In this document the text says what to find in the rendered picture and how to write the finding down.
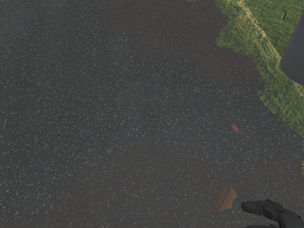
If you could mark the right robot hand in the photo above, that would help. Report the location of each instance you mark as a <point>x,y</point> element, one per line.
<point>273,211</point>

